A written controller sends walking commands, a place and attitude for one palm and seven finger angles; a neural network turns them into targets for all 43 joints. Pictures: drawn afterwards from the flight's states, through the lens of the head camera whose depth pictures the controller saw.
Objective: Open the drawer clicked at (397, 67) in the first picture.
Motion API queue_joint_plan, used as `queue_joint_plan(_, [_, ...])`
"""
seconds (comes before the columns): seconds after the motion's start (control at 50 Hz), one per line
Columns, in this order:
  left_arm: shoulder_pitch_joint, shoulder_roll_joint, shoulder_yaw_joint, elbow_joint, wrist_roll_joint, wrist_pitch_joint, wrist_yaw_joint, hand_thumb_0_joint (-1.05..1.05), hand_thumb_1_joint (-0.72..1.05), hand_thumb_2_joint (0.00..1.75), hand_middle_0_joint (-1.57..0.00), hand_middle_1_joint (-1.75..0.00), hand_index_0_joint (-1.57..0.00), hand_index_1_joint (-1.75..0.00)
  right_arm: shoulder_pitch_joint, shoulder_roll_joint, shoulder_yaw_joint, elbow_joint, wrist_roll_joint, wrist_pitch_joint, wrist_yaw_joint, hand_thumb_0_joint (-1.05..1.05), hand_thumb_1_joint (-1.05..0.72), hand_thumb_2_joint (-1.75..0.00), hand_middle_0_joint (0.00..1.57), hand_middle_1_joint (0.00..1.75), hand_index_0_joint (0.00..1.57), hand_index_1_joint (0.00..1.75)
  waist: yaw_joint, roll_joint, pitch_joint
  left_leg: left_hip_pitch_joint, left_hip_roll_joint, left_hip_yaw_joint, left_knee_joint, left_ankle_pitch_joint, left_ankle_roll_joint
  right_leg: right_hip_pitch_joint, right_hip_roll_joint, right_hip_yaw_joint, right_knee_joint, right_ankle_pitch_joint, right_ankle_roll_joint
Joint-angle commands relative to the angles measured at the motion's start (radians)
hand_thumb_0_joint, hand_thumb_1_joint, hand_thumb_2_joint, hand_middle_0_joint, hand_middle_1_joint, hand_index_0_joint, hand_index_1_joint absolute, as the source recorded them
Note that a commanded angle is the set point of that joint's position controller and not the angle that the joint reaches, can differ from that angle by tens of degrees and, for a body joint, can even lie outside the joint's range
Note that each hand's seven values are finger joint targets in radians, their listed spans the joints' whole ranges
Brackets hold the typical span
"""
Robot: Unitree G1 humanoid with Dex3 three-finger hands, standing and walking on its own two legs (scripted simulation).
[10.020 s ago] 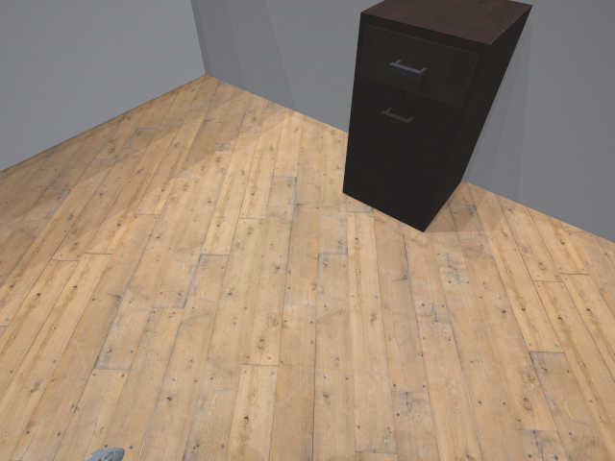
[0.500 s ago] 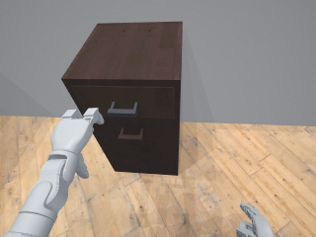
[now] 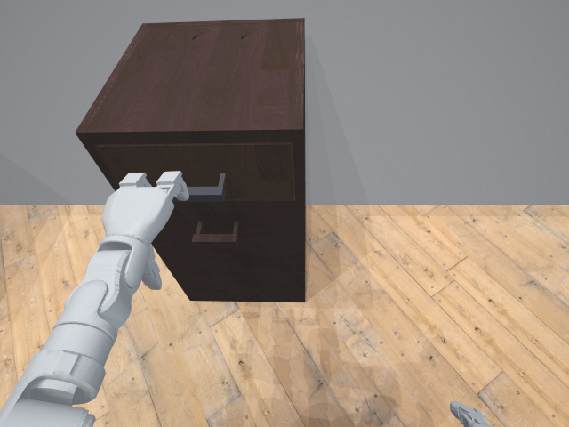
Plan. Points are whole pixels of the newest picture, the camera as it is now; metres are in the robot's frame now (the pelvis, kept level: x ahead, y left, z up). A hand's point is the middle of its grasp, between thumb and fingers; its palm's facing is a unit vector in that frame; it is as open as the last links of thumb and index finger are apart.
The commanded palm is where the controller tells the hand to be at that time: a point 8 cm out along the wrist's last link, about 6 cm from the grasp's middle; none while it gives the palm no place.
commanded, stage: move the hooked fingers above the handle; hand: left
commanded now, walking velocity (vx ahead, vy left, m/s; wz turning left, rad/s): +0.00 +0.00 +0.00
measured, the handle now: (199, 186) +0.56 +0.23 -0.06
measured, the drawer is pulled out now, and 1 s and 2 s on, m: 0.00 0.00 0.00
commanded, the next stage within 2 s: lower the fingers behind the handle in 1.90 s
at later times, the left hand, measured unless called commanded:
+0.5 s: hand (173, 207) +0.44 +0.23 +0.02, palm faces -0.05 -0.01 -1.00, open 13.9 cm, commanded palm +0.43 +0.24 +0.07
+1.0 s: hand (190, 188) +0.51 +0.22 -0.01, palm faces -0.07 -0.04 -1.00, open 13.9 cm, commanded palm +0.49 +0.23 +0.05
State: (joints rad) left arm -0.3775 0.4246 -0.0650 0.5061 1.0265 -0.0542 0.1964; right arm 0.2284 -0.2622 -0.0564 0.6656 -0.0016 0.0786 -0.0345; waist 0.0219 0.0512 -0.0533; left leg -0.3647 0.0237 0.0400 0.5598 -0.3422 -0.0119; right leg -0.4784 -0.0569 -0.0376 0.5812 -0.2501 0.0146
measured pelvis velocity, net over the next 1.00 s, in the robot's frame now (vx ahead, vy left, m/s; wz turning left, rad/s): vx -0.01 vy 0.02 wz -0.03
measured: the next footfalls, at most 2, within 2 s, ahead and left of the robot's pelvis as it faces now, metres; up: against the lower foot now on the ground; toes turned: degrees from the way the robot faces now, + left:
none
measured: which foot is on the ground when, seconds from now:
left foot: down 0.00-1.00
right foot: down 0.00-1.00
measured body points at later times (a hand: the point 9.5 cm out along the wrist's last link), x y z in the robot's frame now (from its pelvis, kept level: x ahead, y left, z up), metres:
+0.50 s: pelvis -0.01 +0.00 -0.01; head +0.07 -0.02 +0.43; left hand +0.44 +0.22 +0.07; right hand +0.03 -0.28 -0.15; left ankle -0.04 +0.13 -0.73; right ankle +0.02 -0.13 -0.73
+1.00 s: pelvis -0.01 +0.02 -0.04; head +0.12 +0.02 +0.39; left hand +0.51 +0.22 +0.04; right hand -0.05 -0.26 -0.16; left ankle -0.04 +0.13 -0.73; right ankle +0.02 -0.13 -0.73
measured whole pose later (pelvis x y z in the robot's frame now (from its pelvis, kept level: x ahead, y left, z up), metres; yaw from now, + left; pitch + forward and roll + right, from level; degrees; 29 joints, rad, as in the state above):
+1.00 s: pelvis -0.01 +0.02 -0.04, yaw -2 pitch +24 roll -1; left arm -0.94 0.55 0.03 1.15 1.12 -0.10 0.31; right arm 0.38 -0.27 -0.05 0.73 -0.05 0.09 0.01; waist -0.16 0.04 -0.13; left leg -0.82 0.04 0.05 0.86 -0.45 0.02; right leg -0.90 -0.05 -0.01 0.78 -0.29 0.04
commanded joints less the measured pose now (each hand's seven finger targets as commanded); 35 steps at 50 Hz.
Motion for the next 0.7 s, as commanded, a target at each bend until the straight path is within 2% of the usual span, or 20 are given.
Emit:
queue_joint_plan(0.0, [-0.39,0.244,0.131,-0.098,0.015,-0.005,0.068,0.0,-0.5,0.3,-0.3,-1.2,-0.3,-1.2,-0.001,-0.12,-0.047,-0.107,0.0,-0.033,-0.006,0.0,-0.9,-0.9,0.2,0.3,0.2,0.3,-0.009,-0.062,-0.324,-0.002,-0.061,0.012,-0.032,0.363,0.037,0.244,0.062,-0.006,-0.007,0.305,-0.053])
queue_joint_plan(0.04, [-0.458,0.265,0.139,-0.086,0.024,-0.015,0.084,0.0,-0.5,0.3,-0.3,-1.2,-0.3,-1.2,0.022,-0.122,-0.051,-0.096,-0.001,-0.033,-0.007,0.0,-0.9,-0.9,0.2,0.3,0.2,0.3,-0.016,-0.049,-0.36,-0.004,-0.062,0.012,-0.023,0.368,0.039,0.245,0.061,-0.002,0.002,0.317,-0.053])
queue_joint_plan(0.08, [-0.483,0.275,0.147,-0.028,0.027,-0.02,0.095,0.0,-0.5,0.3,-0.3,-1.2,-0.3,-1.2,0.036,-0.124,-0.053,-0.091,0.0,-0.033,-0.008,0.0,-0.9,-0.9,0.2,0.3,0.2,0.3,-0.021,-0.047,-0.353,-0.023,-0.063,0.012,-0.018,0.346,0.041,0.233,0.061,-0.001,0.003,0.301,-0.052])
queue_joint_plan(0.1, [-0.49,0.274,0.146,0.007,0.03,-0.022,0.099,0.0,-0.5,0.3,-0.3,-1.2,-0.3,-1.2,0.042,-0.124,-0.053,-0.086,-0.001,-0.032,-0.009,0.0,-0.9,-0.9,0.2,0.3,0.2,0.3,-0.024,-0.05,-0.353,-0.035,-0.065,0.014,-0.014,0.34,0.042,0.23,0.062,-0.001,0.007,0.3,-0.051])
queue_joint_plan(0.14, [-0.559,0.244,0.107,0.058,0.037,-0.027,0.104,0.0,-0.5,0.3,-0.3,-1.2,-0.3,-1.2,0.061,-0.126,-0.057,-0.073,0.0,-0.032,-0.009,0.0,-0.9,-0.9,0.2,0.3,0.2,0.3,-0.049,-0.052,-0.349,-0.041,-0.064,0.015,-0.003,0.321,0.044,0.19,0.063,-0.001,0.007,0.283,-0.05])
queue_joint_plan(0.18, [-0.611,0.254,0.107,0.08,0.045,-0.039,0.109,0.0,-0.5,0.3,-0.3,-1.2,-0.3,-1.2,0.083,-0.13,-0.06,-0.069,-0.003,-0.033,-0.008,0.0,-0.9,-0.9,0.2,0.3,0.2,0.3,-0.056,-0.053,-0.386,-0.044,-0.065,0.012,0.005,0.324,0.045,0.188,0.064,0.001,0.015,0.284,-0.049])
queue_joint_plan(0.2, [-0.616,0.259,0.115,0.084,0.045,-0.048,0.113,0.0,-0.5,0.3,-0.3,-1.2,-0.3,-1.2,0.091,-0.128,-0.064,-0.068,-0.006,-0.033,-0.006,0.0,-0.9,-0.9,0.2,0.3,0.2,0.3,-0.05,-0.032,-0.405,-0.04,-0.065,0.013,0.011,0.335,0.045,0.192,0.064,0.004,0.019,0.296,-0.051])
queue_joint_plan(0.24, [-0.63,0.26,0.111,0.146,0.047,-0.05,0.116,0.0,-0.5,0.3,-0.3,-1.2,-0.3,-1.2,0.103,-0.132,-0.064,-0.058,-0.006,-0.03,-0.005,0.0,-0.9,-0.9,0.2,0.3,0.2,0.3,-0.066,-0.05,-0.383,-0.066,-0.064,0.015,0.019,0.317,0.046,0.17,0.064,0.005,0.021,0.292,-0.048])
queue_joint_plan(0.28, [-0.646,0.304,0.141,0.205,0.048,-0.05,0.121,0.0,-0.5,0.3,-0.3,-1.2,-0.3,-1.2,0.117,-0.14,-0.06,-0.052,-0.006,-0.026,-0.004,0.0,-0.9,-0.9,0.2,0.3,0.2,0.3,-0.065,-0.078,-0.377,-0.11,-0.066,0.014,0.021,0.285,0.049,0.171,0.064,0.009,0.025,0.27,-0.045])
queue_joint_plan(0.34, [-0.675,0.304,0.138,0.229,0.062,-0.058,0.134,0.0,-0.5,0.3,-0.3,-1.2,-0.3,-1.2,0.135,-0.138,-0.065,-0.046,-0.011,-0.024,0.001,0.0,-0.9,-0.9,0.2,0.3,0.2,0.3,-0.067,-0.035,-0.41,-0.109,-0.064,0.018,0.039,0.317,0.047,0.152,0.067,0.009,0.043,0.297,-0.049])
queue_joint_plan(0.36, [-0.682,0.305,0.143,0.249,0.059,-0.057,0.135,0.0,-0.5,0.3,-0.3,-1.2,-0.3,-1.2,0.141,-0.141,-0.064,-0.045,-0.015,-0.022,0.004,0.0,-0.9,-0.9,0.2,0.3,0.2,0.3,-0.069,-0.046,-0.42,-0.124,-0.066,0.013,0.044,0.321,0.048,0.156,0.068,0.009,0.047,0.301,-0.049])
queue_joint_plan(0.42, [-0.725,0.328,0.146,0.282,0.068,-0.058,0.146,0.0,-0.5,0.3,-0.3,-1.2,-0.3,-1.2,0.161,-0.148,-0.065,-0.038,-0.015,-0.02,0.005,0.0,-0.9,-0.9,0.2,0.3,0.2,0.3,-0.084,-0.055,-0.43,-0.15,-0.065,0.014,0.059,0.29,0.05,0.13,0.069,0.013,0.057,0.279,-0.045])
queue_joint_plan(0.44, [-0.748,0.305,0.123,0.289,0.068,-0.058,0.149,0.0,-0.5,0.3,-0.3,-1.2,-0.3,-1.2,0.166,-0.146,-0.066,-0.036,-0.016,-0.021,0.006,0.0,-0.9,-0.9,0.2,0.3,0.2,0.3,-0.096,-0.038,-0.426,-0.147,-0.064,0.017,0.063,0.285,0.051,0.113,0.069,0.015,0.054,0.275,-0.044])
queue_joint_plan(0.46, [-0.754,0.327,0.145,0.306,0.066,-0.059,0.151,0.0,-0.5,0.3,-0.3,-1.2,-0.3,-1.2,0.172,-0.15,-0.066,-0.032,-0.016,-0.021,0.008,0.0,-0.9,-0.9,0.2,0.3,0.2,0.3,-0.097,-0.063,-0.422,-0.164,-0.064,0.013,0.07,0.282,0.053,0.113,0.071,0.013,0.057,0.272,-0.044])
queue_joint_plan(0.52, [-0.815,0.345,0.131,0.348,0.074,-0.055,0.157,0.0,-0.5,0.3,-0.3,-1.2,-0.3,-1.2,0.192,-0.159,-0.063,-0.022,-0.018,-0.021,0.006,0.0,-0.9,-0.9,0.2,0.3,0.2,0.3,-0.121,-0.059,-0.425,-0.193,-0.065,0.009,0.084,0.235,0.055,0.071,0.071,0.017,0.065,0.226,-0.04])
queue_joint_plan(0.54, [-0.835,0.348,0.127,0.356,0.075,-0.054,0.158,0.0,-0.5,0.3,-0.3,-1.2,-0.3,-1.2,0.196,-0.16,-0.062,-0.02,-0.019,-0.022,0.006,0.0,-0.9,-0.9,0.2,0.3,0.2,0.3,-0.126,-0.033,-0.425,-0.195,-0.065,0.01,0.089,0.223,0.055,0.054,0.07,0.018,0.065,0.211,-0.04])
queue_joint_plan(0.58, [-0.882,0.374,0.133,0.375,0.078,-0.058,0.159,0.0,-0.5,0.3,-0.3,-1.2,-0.3,-1.2,0.215,-0.168,-0.062,-0.013,-0.021,-0.024,0.005,0.0,-0.9,-0.9,0.2,0.3,0.2,0.3,-0.141,-0.039,-0.454,-0.208,-0.066,0.003,0.107,0.217,0.058,0.039,0.072,0.019,0.078,0.201,-0.039])
queue_joint_plan(0.62, [-0.915,0.388,0.134,0.391,0.081,-0.06,0.16,0.0,-0.5,0.3,-0.3,-1.2,-0.3,-1.2,0.23,-0.171,-0.061,-0.006,-0.026,-0.025,0.005,0.0,-0.9,-0.9,0.2,0.3,0.2,0.3,-0.147,-0.007,-0.476,-0.213,-0.066,0.0,0.125,0.226,0.058,0.013,0.074,0.019,0.095,0.204,-0.041])
queue_joint_plan(0.66, [-0.957,0.367,0.115,0.418,0.081,-0.059,0.158,0.0,-0.5,0.3,-0.3,-1.2,-0.3,-1.2,0.248,-0.173,-0.062,0.003,-0.03,-0.027,0.007,0.0,-0.9,-0.9,0.2,0.3,0.2,0.3,-0.171,-0.002,-0.483,-0.209,-0.061,-0.011,0.144,0.245,0.056,-0.029,0.077,0.011,0.107,0.205,-0.043])
queue_joint_plan(0.68, [-0.977,0.377,0.119,0.404,0.083,-0.065,0.158,0.0,-0.5,0.3,-0.3,-1.2,-0.3,-1.2,0.264,-0.176,-0.064,0.007,-0.033,-0.028,0.009,0.0,-0.9,-0.9,0.2,0.3,0.2,0.3,-0.169,0.019,-0.516,-0.195,-0.058,-0.016,0.152,0.262,0.053,-0.037,0.077,0.009,0.119,0.21,-0.043])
